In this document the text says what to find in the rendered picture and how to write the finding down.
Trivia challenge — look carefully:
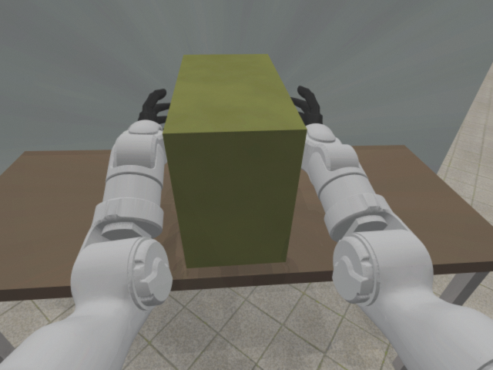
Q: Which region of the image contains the robot right upper arm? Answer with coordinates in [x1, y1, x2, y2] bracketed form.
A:
[332, 230, 493, 370]

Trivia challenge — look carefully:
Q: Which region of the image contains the table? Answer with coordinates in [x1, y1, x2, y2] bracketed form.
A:
[0, 145, 493, 370]

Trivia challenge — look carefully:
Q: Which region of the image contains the robot left upper arm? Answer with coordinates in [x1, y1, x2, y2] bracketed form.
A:
[0, 237, 173, 370]

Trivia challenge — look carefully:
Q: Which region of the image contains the carton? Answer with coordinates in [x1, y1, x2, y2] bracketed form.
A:
[163, 54, 307, 268]

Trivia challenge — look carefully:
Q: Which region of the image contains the robot right hand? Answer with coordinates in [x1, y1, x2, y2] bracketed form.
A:
[291, 86, 323, 126]

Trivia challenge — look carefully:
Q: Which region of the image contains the robot left hand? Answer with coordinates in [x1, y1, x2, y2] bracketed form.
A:
[138, 89, 170, 124]

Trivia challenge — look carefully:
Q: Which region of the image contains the left robot forearm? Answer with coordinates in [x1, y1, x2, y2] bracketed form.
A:
[71, 120, 167, 300]

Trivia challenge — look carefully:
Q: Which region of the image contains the right robot forearm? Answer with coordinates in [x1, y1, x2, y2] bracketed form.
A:
[301, 123, 434, 279]

